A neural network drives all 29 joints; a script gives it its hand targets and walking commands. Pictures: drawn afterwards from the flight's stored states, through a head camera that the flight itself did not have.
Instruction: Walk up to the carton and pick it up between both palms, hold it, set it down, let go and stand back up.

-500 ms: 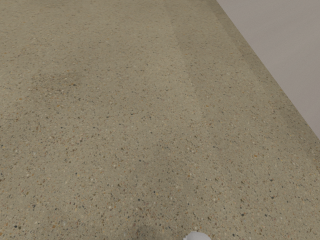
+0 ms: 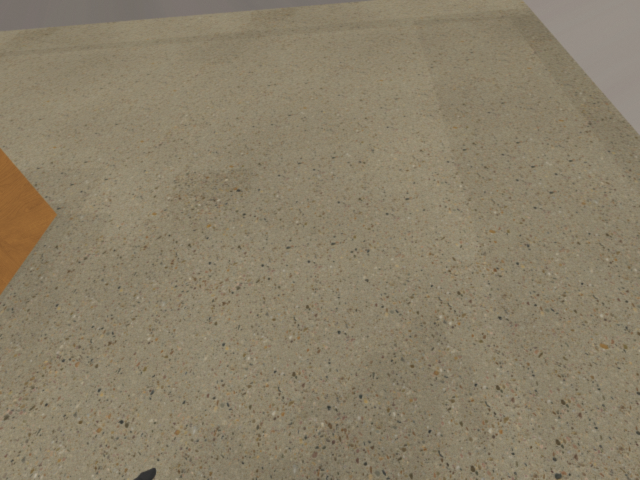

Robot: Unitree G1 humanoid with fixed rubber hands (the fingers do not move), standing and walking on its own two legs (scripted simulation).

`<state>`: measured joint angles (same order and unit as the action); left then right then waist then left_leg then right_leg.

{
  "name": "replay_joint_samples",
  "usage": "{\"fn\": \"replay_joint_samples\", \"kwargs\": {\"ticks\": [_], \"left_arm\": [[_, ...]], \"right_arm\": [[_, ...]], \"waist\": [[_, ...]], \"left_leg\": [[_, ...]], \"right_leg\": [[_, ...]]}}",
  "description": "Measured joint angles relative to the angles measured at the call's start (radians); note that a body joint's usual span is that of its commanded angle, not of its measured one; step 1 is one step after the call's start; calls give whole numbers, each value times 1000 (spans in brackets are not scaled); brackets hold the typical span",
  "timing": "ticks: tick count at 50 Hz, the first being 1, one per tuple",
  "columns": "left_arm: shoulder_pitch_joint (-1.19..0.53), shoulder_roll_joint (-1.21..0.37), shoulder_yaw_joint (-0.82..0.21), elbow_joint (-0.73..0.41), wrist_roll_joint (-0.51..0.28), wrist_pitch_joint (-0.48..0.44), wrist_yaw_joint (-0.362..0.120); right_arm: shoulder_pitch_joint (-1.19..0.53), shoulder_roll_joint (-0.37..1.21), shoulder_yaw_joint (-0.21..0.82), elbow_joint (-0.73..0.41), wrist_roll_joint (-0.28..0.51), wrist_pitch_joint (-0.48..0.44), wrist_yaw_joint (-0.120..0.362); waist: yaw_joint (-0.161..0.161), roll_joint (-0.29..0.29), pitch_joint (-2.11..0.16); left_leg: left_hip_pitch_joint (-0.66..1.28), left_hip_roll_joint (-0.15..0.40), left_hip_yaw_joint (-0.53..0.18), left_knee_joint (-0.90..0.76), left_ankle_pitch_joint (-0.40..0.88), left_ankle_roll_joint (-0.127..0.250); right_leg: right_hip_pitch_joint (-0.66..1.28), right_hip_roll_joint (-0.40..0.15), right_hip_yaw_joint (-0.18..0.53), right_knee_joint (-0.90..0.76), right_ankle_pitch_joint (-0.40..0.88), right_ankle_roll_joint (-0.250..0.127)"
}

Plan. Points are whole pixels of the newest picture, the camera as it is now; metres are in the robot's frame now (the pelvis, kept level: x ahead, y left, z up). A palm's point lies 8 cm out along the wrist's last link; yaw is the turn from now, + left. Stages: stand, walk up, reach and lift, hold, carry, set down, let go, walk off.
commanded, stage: walk up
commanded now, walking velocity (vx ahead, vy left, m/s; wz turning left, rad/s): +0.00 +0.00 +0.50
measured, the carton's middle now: out of the picture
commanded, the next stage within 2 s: none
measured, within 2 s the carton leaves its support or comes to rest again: neither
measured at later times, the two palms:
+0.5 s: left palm out of the picture -0.11 +0.32 -0.16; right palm out of the picture +0.09 -0.17 -0.11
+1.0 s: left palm out of the picture -0.12 +0.36 -0.14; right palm out of the picture +0.02 -0.15 -0.13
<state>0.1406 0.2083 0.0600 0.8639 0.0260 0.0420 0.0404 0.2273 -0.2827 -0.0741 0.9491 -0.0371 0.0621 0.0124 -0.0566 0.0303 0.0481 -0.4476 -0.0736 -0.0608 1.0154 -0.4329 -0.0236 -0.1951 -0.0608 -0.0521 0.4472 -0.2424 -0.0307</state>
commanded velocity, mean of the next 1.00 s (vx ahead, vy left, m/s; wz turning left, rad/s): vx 0.00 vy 0.00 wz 0.50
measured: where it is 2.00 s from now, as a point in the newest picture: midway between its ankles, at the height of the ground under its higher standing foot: outside the picture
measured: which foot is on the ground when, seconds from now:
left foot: up 0.00-0.36, down 0.38-1.00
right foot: down 0.00-0.40, up 0.42-1.00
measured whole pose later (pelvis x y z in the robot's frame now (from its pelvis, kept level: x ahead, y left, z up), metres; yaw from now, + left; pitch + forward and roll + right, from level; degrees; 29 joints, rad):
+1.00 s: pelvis -0.10 +0.08 -0.01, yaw +29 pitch +1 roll -2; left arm 0.11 0.26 0.07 0.91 0.01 0.07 0.04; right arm 0.29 -0.20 -0.07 1.00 0.00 0.01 -0.01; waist -0.06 -0.02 0.05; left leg -0.28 -0.17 -0.16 0.36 -0.07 0.12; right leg -0.44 -0.03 0.07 0.93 -0.37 0.07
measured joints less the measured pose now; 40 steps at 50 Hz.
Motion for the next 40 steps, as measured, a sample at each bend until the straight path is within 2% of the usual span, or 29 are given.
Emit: {"fn": "replay_joint_samples", "kwargs": {"ticks": [5,8,11,16,18,19,20,21,22,24,26,28,30,35,40], "left_arm": [[15,-19,-5,6,6,-17,0],[38,-20,-5,20,15,-29,-5],[59,-10,-2,37,28,-35,-5],[89,18,9,57,39,-32,-9],[97,37,15,66,39,-26,-12],[100,49,20,73,39,-21,-13],[104,65,26,81,37,-13,-16],[112,74,31,86,36,-2,-17],[119,74,31,87,34,14,-14],[114,66,21,85,22,38,-8],[93,61,15,78,12,37,-18],[84,59,17,70,16,28,-30],[75,65,23,71,19,26,-30],[46,88,36,61,10,34,-21],[8,83,30,57,0,34,-16]], "right_arm": [[0,-21,-14,30,-2,15,6],[-13,-16,-15,40,5,20,11],[-34,4,-9,41,11,22,19],[-89,39,7,24,17,16,24],[-105,51,11,19,22,5,23],[-112,58,11,21,23,-4,22],[-119,73,12,26,21,-13,19],[-119,81,17,25,17,-20,16],[-115,82,20,22,16,-24,13],[-93,78,14,18,25,-29,6],[-75,73,12,21,33,-24,-5],[-74,67,14,25,39,-18,-11],[-77,67,11,33,44,-26,-9],[-35,81,18,55,54,-45,-10],[21,91,18,68,47,-53,-18]], "waist": [[25,13,-12],[38,13,-10],[45,-1,6],[70,-39,46],[78,-58,56],[82,-76,62],[95,-114,70],[109,-133,68],[113,-130,58],[91,-97,35],[85,-71,30],[90,-55,29],[79,-50,32],[53,-68,27],[29,-78,26]], "left_leg": [[2,67,12,113,78,-34],[34,92,36,65,92,-52],[62,106,63,-20,46,-60],[127,110,100,-232,-46,-40],[170,107,114,-350,-15,-22],[193,98,120,-416,83,-1],[208,74,134,-436,150,28],[212,63,146,-437,160,52],[210,65,145,-437,152,72],[204,71,103,-468,156,96],[216,67,71,-536,203,101],[226,64,67,-589,241,111],[228,55,59,-617,263,121],[215,14,25,-646,295,137],[193,-28,-12,-650,318,145]], "right_leg": [[9,-15,-64,-18,13,-4],[2,-20,-92,-19,18,-4],[-8,-26,-130,-9,21,-1],[-44,-38,-186,49,11,14],[-59,-52,-209,91,-3,27],[-68,-68,-214,124,-15,37],[-77,-95,-199,160,-29,45],[-103,-100,-168,230,-112,59],[-137,-86,-138,316,-188,72],[-188,-55,-98,461,-250,92],[-225,-44,-49,550,-211,97],[-260,-44,-8,608,-162,98],[-276,-48,25,641,-120,99],[-276,-45,83,648,-48,115],[-262,-19,103,603,-66,117]]}}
